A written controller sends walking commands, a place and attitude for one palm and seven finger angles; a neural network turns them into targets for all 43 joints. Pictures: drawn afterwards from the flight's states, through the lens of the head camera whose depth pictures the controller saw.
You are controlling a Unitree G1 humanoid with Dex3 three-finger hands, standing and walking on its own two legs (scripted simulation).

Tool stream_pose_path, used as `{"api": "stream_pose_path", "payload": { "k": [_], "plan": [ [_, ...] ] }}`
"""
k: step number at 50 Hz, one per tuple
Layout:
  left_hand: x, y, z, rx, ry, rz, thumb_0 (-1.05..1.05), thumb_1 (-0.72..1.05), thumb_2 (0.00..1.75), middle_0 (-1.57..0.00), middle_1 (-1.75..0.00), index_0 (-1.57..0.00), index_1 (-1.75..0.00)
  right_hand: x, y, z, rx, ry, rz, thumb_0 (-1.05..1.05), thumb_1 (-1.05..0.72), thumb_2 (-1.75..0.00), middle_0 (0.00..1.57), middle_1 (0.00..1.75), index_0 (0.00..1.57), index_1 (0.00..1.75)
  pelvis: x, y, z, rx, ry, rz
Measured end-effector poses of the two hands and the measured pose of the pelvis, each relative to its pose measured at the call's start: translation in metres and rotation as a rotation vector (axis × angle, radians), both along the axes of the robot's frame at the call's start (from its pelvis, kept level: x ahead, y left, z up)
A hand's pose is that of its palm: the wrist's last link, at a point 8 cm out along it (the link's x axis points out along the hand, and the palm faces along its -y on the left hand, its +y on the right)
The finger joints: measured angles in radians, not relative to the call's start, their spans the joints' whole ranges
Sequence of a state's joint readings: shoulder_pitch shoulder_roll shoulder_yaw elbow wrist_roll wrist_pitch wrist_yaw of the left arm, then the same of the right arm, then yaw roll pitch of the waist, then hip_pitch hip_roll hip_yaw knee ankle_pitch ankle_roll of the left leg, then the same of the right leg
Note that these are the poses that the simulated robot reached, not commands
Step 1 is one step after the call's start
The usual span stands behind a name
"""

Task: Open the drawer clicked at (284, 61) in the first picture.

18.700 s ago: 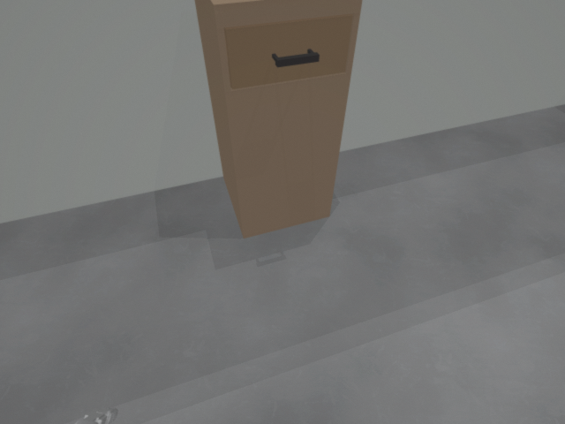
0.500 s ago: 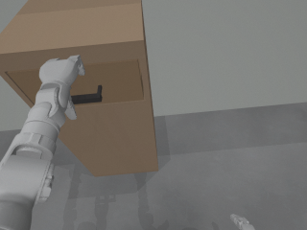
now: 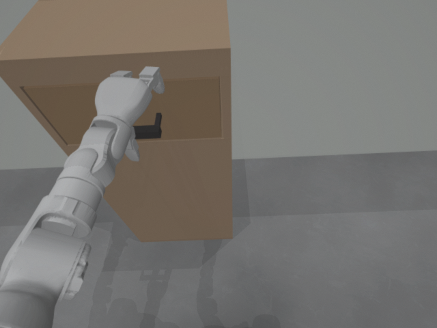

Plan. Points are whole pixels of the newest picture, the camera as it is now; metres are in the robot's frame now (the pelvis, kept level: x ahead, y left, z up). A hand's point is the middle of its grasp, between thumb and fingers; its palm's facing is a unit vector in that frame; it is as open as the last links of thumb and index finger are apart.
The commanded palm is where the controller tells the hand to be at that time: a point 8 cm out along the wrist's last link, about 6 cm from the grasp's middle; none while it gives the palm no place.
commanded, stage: move the hooked fingers above the handle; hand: left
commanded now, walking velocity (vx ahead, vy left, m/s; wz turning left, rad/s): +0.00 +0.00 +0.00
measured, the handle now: (131, 125) +0.51 +0.20 +0.06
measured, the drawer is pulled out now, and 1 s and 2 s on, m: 0.00 0.00 0.00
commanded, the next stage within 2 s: lower the fingers behind the handle in 1.36 s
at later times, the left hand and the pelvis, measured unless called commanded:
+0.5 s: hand (117, 141) +0.43 +0.20 +0.09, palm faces -0.08 -0.01 -1.00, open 13.8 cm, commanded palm +0.45 +0.22 +0.17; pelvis +0.00 -0.01 +0.00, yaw +3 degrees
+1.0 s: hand (110, 123) +0.46 +0.21 +0.12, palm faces -0.07 +0.01 -1.00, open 13.6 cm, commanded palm +0.43 +0.23 +0.16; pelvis -0.01 -0.02 +0.01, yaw -1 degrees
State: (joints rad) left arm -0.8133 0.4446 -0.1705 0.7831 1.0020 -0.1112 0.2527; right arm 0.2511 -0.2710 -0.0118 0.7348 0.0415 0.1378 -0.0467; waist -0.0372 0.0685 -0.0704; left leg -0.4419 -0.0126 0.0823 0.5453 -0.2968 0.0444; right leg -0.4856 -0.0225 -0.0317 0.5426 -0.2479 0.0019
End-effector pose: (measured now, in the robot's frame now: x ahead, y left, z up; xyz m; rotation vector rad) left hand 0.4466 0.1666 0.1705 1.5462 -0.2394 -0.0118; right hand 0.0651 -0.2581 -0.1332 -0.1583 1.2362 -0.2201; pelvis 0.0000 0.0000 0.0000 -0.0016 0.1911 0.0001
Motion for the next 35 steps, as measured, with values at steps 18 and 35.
{"api": "stream_pose_path", "payload": {
  "k": [18, 35],
  "plan": [
    [-0.023, 0.090, -0.011, 0.055, 0.291, 0.322, 0.00, -0.48, 0.30, -0.33, -1.21, -0.34, -1.22, 0.014, -0.016, 0.021, -0.068, -0.125, 0.008, 0.01, -0.91, -0.90, 0.20, 0.30, 0.20, 0.30, -0.010, -0.012, 0.004, 0.006, -0.038, 0.007],
    [0.000, -0.009, 0.005, -0.017, -0.020, -0.002, 0.00, -0.48, 0.30, -0.52, -1.33, -0.32, -1.21, 0.004, -0.009, 0.003, -0.013, -0.013, 0.006, 0.01, -0.91, -0.90, 0.20, 0.30, 0.20, 0.30, 0.002, -0.004, 0.001, 0.002, -0.006, -0.001]
  ]
}}
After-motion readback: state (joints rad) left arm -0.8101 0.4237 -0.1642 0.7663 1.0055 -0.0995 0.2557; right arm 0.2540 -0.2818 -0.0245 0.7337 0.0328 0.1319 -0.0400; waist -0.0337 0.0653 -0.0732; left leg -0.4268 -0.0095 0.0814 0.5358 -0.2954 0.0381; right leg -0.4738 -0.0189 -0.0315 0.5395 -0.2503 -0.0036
